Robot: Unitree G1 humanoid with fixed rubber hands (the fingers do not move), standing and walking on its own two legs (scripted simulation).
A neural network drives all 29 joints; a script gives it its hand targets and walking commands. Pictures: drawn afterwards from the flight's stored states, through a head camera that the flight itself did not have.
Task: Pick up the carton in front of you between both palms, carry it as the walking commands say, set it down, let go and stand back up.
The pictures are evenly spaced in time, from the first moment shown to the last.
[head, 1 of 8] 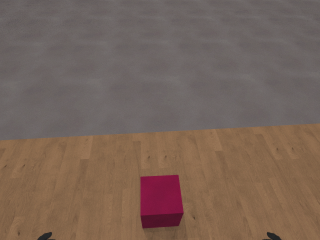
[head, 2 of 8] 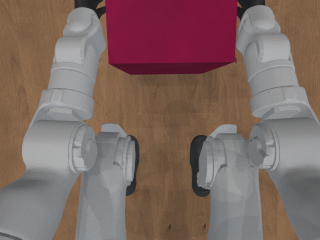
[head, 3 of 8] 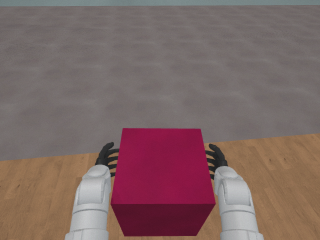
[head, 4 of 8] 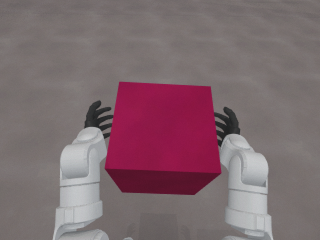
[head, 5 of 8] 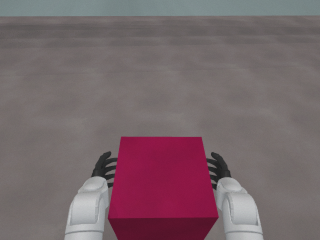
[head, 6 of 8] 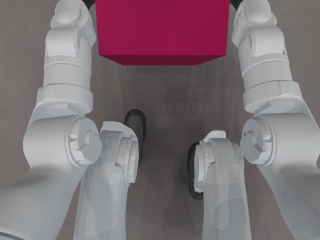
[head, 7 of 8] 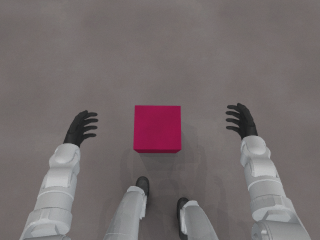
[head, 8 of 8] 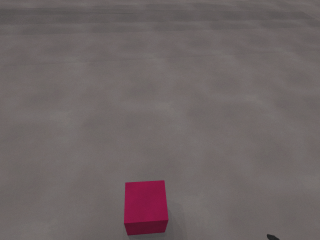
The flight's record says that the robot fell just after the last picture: no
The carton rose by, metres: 0.68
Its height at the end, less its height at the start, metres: -0.13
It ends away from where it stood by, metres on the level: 2.37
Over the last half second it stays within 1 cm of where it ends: yes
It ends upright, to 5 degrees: yes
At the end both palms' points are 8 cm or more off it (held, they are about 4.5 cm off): yes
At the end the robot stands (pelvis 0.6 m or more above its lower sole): yes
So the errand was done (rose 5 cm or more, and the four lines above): yes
